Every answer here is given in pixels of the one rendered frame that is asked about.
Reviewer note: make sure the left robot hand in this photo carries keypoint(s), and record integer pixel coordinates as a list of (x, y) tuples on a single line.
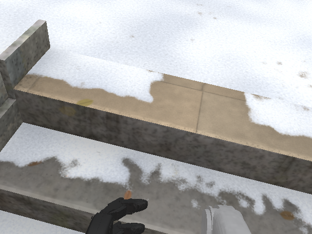
[(102, 222)]

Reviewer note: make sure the right robot thigh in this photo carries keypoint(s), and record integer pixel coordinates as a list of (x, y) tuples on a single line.
[(223, 219)]

